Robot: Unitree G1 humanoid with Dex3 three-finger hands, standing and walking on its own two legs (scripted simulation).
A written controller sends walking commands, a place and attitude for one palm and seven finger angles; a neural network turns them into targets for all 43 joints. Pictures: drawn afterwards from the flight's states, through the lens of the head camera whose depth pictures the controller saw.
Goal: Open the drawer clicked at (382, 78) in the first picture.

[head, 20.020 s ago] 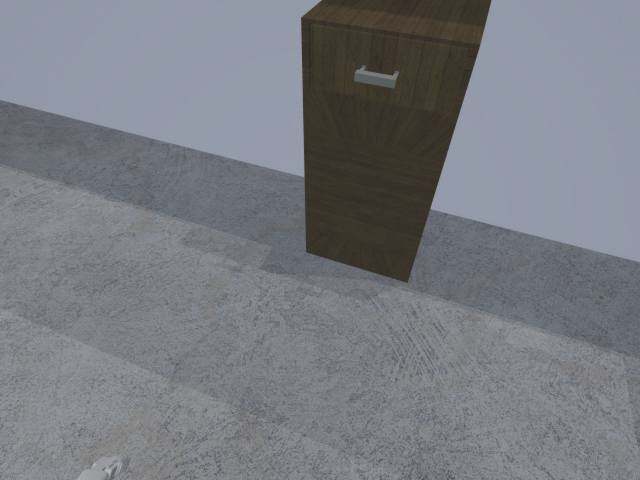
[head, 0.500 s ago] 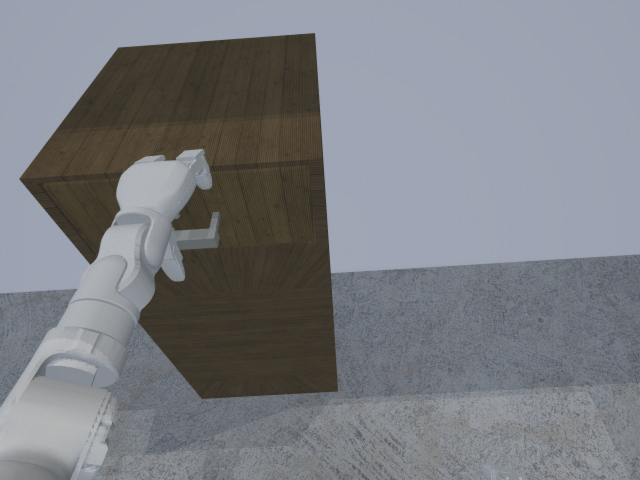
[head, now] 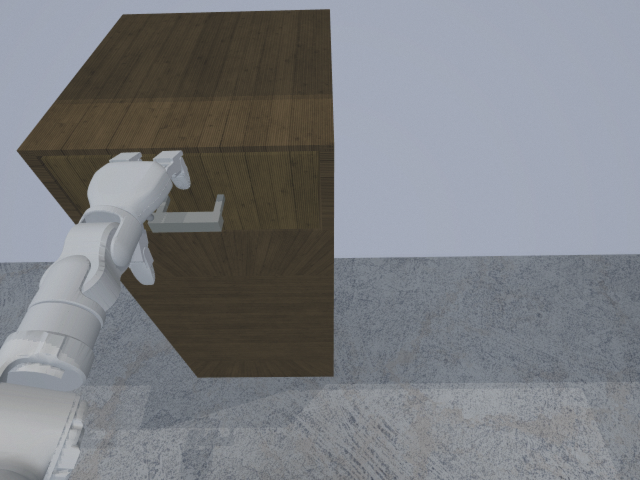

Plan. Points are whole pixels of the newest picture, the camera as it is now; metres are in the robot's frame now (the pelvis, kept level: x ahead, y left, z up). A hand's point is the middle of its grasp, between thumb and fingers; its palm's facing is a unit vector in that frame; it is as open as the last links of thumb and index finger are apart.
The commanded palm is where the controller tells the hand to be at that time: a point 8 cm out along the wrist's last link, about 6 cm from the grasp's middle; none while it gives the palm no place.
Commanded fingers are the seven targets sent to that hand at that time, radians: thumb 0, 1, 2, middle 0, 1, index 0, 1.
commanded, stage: move the hooked fingers above the handle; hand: left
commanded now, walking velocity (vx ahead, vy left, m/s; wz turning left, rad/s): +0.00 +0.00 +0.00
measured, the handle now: (189, 211) +0.47 +0.22 +0.05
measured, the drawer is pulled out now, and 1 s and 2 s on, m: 0.00 0.00 0.00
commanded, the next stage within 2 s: none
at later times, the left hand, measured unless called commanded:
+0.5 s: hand (142, 205) +0.43 +0.25 +0.11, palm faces -0.01 -0.03 -1.00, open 13.6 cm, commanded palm +0.40 +0.24 +0.17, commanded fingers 0.00 -0.50 0.30 -0.30 -1.20 -0.30 -1.20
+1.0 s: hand (165, 199) +0.43 +0.22 +0.12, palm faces +0.05 -0.04 -1.00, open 13.4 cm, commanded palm +0.40 +0.24 +0.17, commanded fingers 0.00 -0.50 0.30 -0.30 -1.20 -0.30 -1.20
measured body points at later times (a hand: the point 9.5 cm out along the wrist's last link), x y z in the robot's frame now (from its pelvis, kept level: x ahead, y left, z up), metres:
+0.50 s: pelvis +0.01 +0.01 +0.00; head +0.03 -0.02 +0.45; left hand +0.42 +0.25 +0.17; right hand +0.13 -0.24 -0.12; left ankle +0.02 +0.10 -0.73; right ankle -0.04 -0.09 -0.73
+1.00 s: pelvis +0.01 +0.01 +0.00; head +0.03 -0.03 +0.45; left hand +0.42 +0.22 +0.17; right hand +0.11 -0.24 -0.14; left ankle +0.02 +0.10 -0.73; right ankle -0.04 -0.09 -0.73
